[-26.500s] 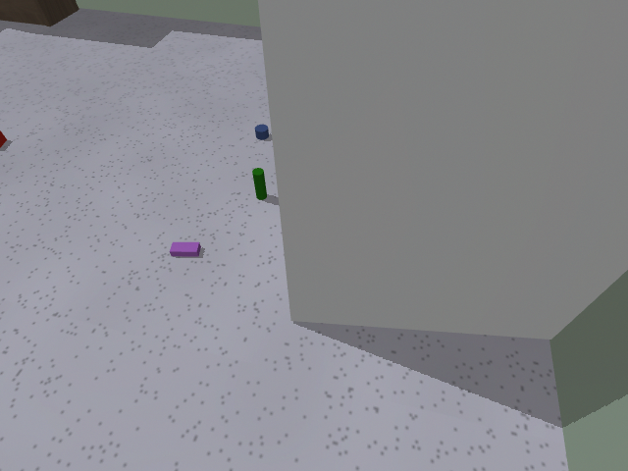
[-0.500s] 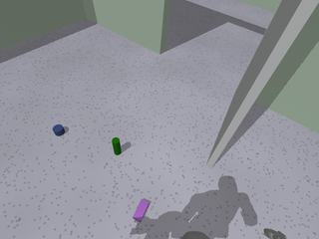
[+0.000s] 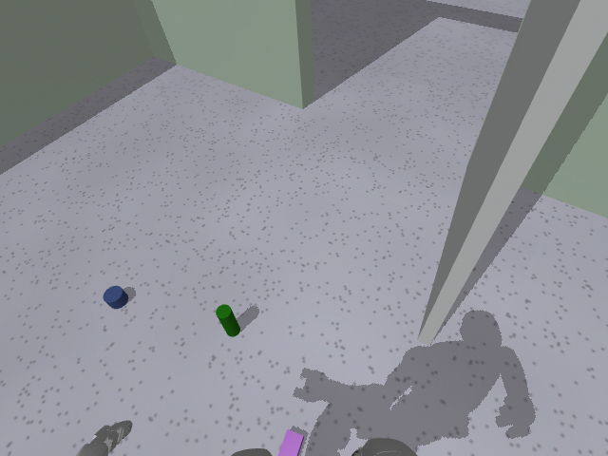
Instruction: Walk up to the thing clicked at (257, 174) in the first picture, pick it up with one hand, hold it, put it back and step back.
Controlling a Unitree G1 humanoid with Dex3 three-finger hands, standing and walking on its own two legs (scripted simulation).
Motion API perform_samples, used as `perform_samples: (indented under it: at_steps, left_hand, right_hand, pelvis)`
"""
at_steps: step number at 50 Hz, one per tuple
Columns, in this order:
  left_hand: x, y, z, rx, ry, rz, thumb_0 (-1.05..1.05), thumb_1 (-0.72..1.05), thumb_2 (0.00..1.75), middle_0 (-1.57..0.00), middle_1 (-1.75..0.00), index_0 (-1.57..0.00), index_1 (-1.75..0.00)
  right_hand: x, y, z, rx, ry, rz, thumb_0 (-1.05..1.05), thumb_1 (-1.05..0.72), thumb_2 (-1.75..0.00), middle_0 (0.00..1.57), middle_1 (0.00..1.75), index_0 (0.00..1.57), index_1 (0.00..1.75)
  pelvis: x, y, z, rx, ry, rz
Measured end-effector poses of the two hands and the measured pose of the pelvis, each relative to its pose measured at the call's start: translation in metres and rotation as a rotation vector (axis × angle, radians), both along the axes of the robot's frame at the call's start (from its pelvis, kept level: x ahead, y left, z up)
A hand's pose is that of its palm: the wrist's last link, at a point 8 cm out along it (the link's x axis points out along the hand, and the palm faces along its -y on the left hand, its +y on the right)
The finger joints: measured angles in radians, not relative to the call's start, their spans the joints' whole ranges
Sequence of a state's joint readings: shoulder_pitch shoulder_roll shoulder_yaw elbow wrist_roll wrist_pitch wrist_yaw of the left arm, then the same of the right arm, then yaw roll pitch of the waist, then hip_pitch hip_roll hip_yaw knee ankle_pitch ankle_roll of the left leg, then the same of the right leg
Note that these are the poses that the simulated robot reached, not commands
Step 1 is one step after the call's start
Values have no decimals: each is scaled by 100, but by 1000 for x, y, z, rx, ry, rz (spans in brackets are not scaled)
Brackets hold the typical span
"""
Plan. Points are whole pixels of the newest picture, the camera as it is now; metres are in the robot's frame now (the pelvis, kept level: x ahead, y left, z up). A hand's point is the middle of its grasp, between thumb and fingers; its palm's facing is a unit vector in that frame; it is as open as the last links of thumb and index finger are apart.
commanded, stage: walk up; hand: left
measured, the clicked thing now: (228, 321) +0.60 +0.30 -0.69
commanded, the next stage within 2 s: stand in 1.82 s
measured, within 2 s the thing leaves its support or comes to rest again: neither
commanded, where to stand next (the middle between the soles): +0.21 +0.02 m, yaw +1 degrees
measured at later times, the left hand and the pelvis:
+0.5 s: hand (119, 450) +0.16 +0.31 -0.16, palm faces -0.04 -0.95 -0.30, open 7.4 cm; pelvis +0.10 +0.05 +0.00, yaw +0 degrees
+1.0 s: hand (141, 406) +0.21 +0.28 -0.14, palm faces -0.01 -0.94 -0.35, open 7.4 cm; pelvis +0.12 +0.02 +0.01, yaw +0 degrees
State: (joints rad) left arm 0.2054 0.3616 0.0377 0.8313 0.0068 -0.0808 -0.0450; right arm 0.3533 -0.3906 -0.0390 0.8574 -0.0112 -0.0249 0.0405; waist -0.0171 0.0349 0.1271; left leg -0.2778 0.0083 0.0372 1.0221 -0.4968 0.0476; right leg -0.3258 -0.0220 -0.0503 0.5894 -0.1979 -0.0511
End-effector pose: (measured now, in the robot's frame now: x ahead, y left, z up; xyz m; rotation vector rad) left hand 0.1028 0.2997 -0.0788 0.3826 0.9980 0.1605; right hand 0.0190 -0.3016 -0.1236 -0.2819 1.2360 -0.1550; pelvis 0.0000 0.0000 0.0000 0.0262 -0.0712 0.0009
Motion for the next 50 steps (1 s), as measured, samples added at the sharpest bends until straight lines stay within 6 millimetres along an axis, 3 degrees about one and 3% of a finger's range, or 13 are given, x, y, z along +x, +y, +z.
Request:
perform_samples:
  at_steps: [4, 9, 13, 17, 22, 29, 35, 39, 50]
  left_hand:
    - [1, 1, 8, 5, 22, 25, 0, 90, 89, -20, -30, -20, -30]
    - [-1, 16, 6, 7, 75, 56, 0, 90, 89, -20, -30, -20, -30]
    - [3, 34, -8, -4, 110, 86, 0, 90, 89, -20, -30, -20, -30]
    - [14, 52, -34, -31, 159, 107, 0, 90, 89, -20, -30, -20, -30]
    - [37, 54, -49, -67, 200, 95, 0, 90, 89, -20, -30, -20, -30]
    - [64, 52, -46, -67, 199, 82, 0, 90, 89, -20, -30, -20, -30]
    - [70, 46, -40, -2, 197, 99, 0, 90, 89, -20, -30, -20, -30]
    - [69, 36, -30, 11, 196, 103, 0, 90, 89, -20, -30, -20, -30]
    - [104, 21, -22, -30, 132, 91, 0, 90, 89, -20, -30, -20, -30]
  right_hand:
    - [37, -5, 10, -2, -43, 24, 1, -91, -90, 21, 30, 20, 30]
    - [69, -10, 21, -39, -53, 38, 0, -91, -90, 21, 30, 20, 29]
    - [90, -4, 28, -91, -32, 50, 0, -91, -90, 21, 30, 20, 29]
    - [113, 11, 31, -142, -43, 45, 0, -91, -90, 21, 30, 20, 29]
    - [134, 36, 40, -142, -79, 51, 0, -91, -90, 21, 30, 20, 29]
    - [153, 39, 43, -137, -103, 48, 0, -90, -90, 21, 30, 21, 30]
    - [174, 20, 18, -102, -113, 29, 0, -90, -90, 21, 30, 21, 30]
    - [184, 20, 7, -62, -109, 17, 0, -91, -90, 21, 30, 20, 30]
    - [175, 29, 7, -20, -44, 18, 0, -91, -90, 21, 30, 20, 30]
  pelvis:
    - [19, 0, 8, -4, 0, -4]
    - [44, 7, 11, -25, 7, 4]
    - [64, 18, 7, -42, 15, 9]
    - [84, 34, -4, -42, 25, 14]
    - [97, 45, -1, -45, 22, 5]
    - [109, 44, 3, -40, 21, -3]
    - [115, 29, -8, -42, 14, -10]
    - [118, 24, -5, -31, 15, -7]
    - [121, 21, 6, -17, 12, 2]
